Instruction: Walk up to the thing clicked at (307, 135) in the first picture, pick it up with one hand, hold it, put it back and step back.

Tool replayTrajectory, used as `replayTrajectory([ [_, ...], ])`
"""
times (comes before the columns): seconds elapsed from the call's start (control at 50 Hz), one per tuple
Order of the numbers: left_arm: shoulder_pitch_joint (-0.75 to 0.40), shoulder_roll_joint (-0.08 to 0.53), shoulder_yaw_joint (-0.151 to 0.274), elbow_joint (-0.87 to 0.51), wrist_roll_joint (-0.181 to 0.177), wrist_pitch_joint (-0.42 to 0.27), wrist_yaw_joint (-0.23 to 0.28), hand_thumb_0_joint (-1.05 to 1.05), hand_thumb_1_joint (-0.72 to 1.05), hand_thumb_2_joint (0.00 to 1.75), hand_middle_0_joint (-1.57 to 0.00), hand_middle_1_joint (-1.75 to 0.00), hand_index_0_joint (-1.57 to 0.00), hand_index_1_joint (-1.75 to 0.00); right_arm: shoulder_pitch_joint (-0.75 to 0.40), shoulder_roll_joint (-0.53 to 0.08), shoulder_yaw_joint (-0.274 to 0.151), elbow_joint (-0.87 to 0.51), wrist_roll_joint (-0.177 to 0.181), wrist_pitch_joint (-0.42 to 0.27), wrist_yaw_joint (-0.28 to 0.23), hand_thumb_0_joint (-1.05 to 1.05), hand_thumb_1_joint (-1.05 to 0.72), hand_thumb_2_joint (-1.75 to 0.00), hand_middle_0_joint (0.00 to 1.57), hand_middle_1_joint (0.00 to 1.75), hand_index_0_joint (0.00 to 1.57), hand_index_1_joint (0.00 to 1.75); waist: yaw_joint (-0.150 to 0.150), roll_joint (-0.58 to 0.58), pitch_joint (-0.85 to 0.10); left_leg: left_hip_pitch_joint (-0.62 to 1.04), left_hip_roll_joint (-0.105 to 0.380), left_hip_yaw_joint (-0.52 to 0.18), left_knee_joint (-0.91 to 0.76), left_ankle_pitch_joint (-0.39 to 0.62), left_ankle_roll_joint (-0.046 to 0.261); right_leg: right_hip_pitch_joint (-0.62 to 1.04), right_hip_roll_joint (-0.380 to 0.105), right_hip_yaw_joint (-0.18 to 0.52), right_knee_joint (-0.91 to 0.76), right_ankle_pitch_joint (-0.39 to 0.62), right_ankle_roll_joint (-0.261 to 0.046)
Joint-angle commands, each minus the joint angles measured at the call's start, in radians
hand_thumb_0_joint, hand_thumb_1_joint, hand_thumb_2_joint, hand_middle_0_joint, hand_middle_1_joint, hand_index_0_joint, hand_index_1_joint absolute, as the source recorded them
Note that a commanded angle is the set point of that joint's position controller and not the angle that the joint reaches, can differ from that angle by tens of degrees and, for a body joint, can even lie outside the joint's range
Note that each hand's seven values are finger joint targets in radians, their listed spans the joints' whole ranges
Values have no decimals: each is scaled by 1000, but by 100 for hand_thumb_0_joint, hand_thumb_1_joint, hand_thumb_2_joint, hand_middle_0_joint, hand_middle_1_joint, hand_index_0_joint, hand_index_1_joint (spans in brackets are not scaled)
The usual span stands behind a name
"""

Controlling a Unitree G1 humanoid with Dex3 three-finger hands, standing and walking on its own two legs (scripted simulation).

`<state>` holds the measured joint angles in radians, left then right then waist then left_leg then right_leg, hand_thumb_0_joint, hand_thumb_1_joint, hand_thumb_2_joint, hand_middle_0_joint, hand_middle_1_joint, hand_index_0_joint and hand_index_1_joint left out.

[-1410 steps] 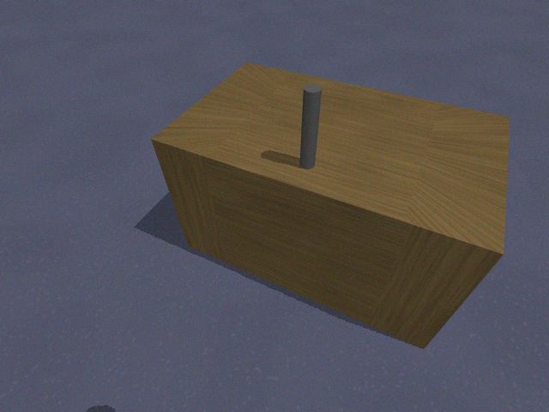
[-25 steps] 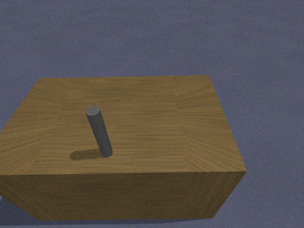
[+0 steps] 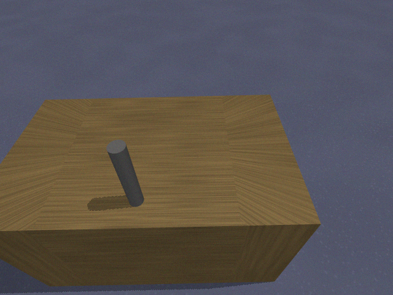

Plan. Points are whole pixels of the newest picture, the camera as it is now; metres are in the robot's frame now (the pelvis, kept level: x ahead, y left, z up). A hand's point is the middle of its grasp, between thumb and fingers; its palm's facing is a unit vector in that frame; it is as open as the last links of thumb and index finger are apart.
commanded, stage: stand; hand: left
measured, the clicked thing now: (127, 177) +0.45 +0.22 -0.06
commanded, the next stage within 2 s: step back in 1.14 s
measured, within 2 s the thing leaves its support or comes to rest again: neither
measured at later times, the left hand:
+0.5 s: hand out of the picture +0.07 +0.25 -0.16, palm faces -0.02 -0.94 -0.34, open 7.4 cm
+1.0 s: hand out of the picture +0.07 +0.25 -0.16, palm faces -0.01 -0.94 -0.34, open 7.4 cm
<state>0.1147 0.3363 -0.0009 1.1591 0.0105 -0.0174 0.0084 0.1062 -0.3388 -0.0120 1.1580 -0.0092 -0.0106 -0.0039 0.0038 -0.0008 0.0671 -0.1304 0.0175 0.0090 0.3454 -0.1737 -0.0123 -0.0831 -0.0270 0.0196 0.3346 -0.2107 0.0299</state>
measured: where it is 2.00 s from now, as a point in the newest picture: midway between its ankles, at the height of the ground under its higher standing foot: outside the picture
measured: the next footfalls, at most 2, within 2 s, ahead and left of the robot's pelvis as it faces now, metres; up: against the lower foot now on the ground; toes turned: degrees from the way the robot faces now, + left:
left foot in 1.68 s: -0.10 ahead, +0.13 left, +0.00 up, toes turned +2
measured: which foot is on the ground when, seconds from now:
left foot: down 0.00-1.00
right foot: down 0.00-1.00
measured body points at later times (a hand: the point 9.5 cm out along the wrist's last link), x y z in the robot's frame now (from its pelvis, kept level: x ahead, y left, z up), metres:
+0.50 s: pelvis +0.01 +0.00 +0.00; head +0.02 +0.00 +0.45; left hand +0.07 +0.30 -0.14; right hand +0.08 -0.30 -0.13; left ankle +0.01 +0.13 -0.75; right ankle -0.02 -0.14 -0.75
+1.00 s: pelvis +0.00 +0.00 +0.00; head +0.02 +0.00 +0.45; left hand +0.07 +0.30 -0.13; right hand +0.08 -0.30 -0.13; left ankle +0.01 +0.13 -0.75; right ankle -0.02 -0.14 -0.75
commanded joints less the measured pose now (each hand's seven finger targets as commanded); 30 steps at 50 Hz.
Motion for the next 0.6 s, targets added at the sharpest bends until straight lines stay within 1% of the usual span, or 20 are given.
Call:
replayTrajectory([
  [0.0, -20, 203, 39, -47, 1, -14, 11, 0, 90, 90, -20, -30, -20, -30, -33, -212, -33, -50, 0, -22, -13, 0, -90, -90, 20, 30, 20, 30, -3, 8, -100, 62, 114, -92, -34, 223, 32, -5, -101, 59, -48, 214, -33],
  [0.02, -19, 204, 40, -52, 2, -15, 11, 0, 90, 90, -20, -30, -20, -30, -32, -208, -32, -54, -3, -21, -13, 0, -90, -90, 20, 30, 20, 30, -3, 1, -98, 57, 112, -85, -32, 215, 36, -9, -103, 58, -52, 219, -33],
  [0.04, -28, 209, 42, -52, 3, -13, 11, 0, 90, 90, -20, -30, -20, -30, -31, -206, -32, -52, -2, -20, -14, 0, -90, -90, 20, 30, 20, 30, -6, 0, -91, 50, 112, -87, -40, 201, 33, -5, -103, 60, -50, 209, -35],
  [0.06, -23, 203, 41, -49, 2, -12, 10, 0, 90, 90, -20, -30, -20, -30, -28, -210, -30, -50, -2, -20, -13, 0, -90, -90, 20, 30, 20, 30, -4, 9, -81, 41, 109, -88, -46, 169, 31, -7, -103, 61, -55, 187, -34],
  [0.12, -30, 202, 42, -52, 2, -11, 10, 0, 90, 90, -20, -30, -20, -30, -34, -211, -33, -54, -3, -17, -12, 0, -90, -90, 20, 30, 20, 30, -5, -2, -71, 37, 109, -91, -50, 136, 32, -16, -103, 59, -62, 152, -35],
  [0.18, -26, 209, 42, -53, 1, -13, 8, 0, 90, 90, -20, -30, -20, -30, -35, -210, -33, -55, -1, -19, -10, 0, -90, -90, 20, 30, 20, 30, -7, 2, -72, 40, 106, -93, -53, 136, 27, -21, -101, 62, -69, 147, -36],
  [0.22, -28, 208, 42, -60, 3, -15, 9, 0, 90, 90, -20, -30, -20, -30, -41, -215, -34, -60, -2, -20, -10, 0, -90, -90, 20, 30, 20, 30, -5, 4, -92, 49, 112, -92, -40, 190, 31, -4, -106, 58, -61, 199, -35],
  [0.26, -34, 214, 44, -61, 3, -16, 10, 0, 90, 90, -20, -30, -20, -30, -34, -208, -32, -59, -2, -21, -10, 0, -90, -90, 20, 30, 20, 30, -9, -7, -102, 57, 112, -89, -39, 207, 32, 5, -109, 61, -58, 221, -35],
  [0.28, -34, 215, 46, -61, 1, -16, 11, 0, 90, 90, -20, -30, -20, -30, -33, -211, -34, -60, -1, -21, -11, 0, -90, -90, 20, 30, 20, 30, -8, -2, -107, 63, 116, -90, -35, 229, 33, 10, -109, 57, -50, 230, -37],
  [0.32, -31, 210, 44, -63, 0, -15, 10, 0, 90, 90, -20, -30, -20, -30, -39, -211, -33, -60, -1, -22, -11, 0, -90, -90, 20, 30, 20, 30, -5, 6, -105, 62, 114, -88, -37, 234, 31, 11, -107, 56, -52, 233, -37],
  [0.36, -34, 209, 43, -66, 1, -15, 10, 0, 90, 90, -20, -30, -20, -30, -40, -215, -35, -60, -1, -20, -11, 0, -90, -90, 20, 30, 20, 30, -7, 3, -100, 59, 113, -88, -37, 225, 30, 7, -107, 54, -58, 219, -36],
  [0.38, -31, 210, 43, -65, 0, -15, 9, 0, 90, 90, -20, -30, -20, -30, -36, -213, -32, -60, 0, -20, -10, 0, -90, -90, 20, 30, 20, 30, -6, 1, -95, 52, 112, -89, -41, 204, 31, 7, -107, 56, -64, 207, -34],
  [0.44, -36, 215, 45, -65, 2, -13, 10, 0, 90, 90, -20, -30, -20, -30, -38, -209, -33, -63, -1, -18, -11, 0, -90, -90, 20, 30, 20, 30, -10, 0, -84, 45, 110, -90, -49, 177, 28, -3, -105, 55, -62, 181, -39],
  [0.46, -28, 209, 44, -64, 1, -12, 9, 0, 90, 90, -20, -30, -20, -30, -41, -219, -34, -61, 0, -17, -10, 0, -90, -90, 20, 30, 20, 30, -5, 12, -80, 47, 107, -90, -50, 154, 30, -9, -105, 56, -71, 170, -38],
  [0.48, -32, 215, 45, -68, 3, -13, 9, 0, 90, 90, -20, -30, -20, -30, -37, -214, -33, -64, -2, -19, -9, 0, -90, -90, 20, 30, 20, 30, -7, 3, -82, 37, 110, -91, -52, 165, 32, 4, -106, 55, -65, 181, -39],
  [0.5, -28, 211, 43, -66, 0, -13, 8, 0, 90, 90, -20, -30, -20, -30, -38, -212, -32, -62, 0, -19, -9, 0, -90, -90, 20, 30, 20, 30, -6, 4, -77, 40, 108, -94, -57, 162, 28, -9, -102, 52, -67, 163, -38],
  [0.56, -33, 215, 44, -66, 0, -12, 8, 0, 90, 90, -20, -30, -20, -30, -32, -211, -32, -62, 0, -19, -8, 0, -90, -90, 20, 30, 20, 30, -10, 5, -70, 36, 108, -95, -59, 140, 27, -13, -104, 57, -70, 142, -40],
  [0.58, -31, 214, 45, -68, 2, -12, 7, 0, 90, 90, -20, -30, -20, -30, -40, -217, -34, -63, -1, -19, -9, 0, -90, -90, 20, 30, 20, 30, -7, 7, -80, 46, 109, -95, -54, 131, 29, -13, -105, 58, -70, 142, -42],
])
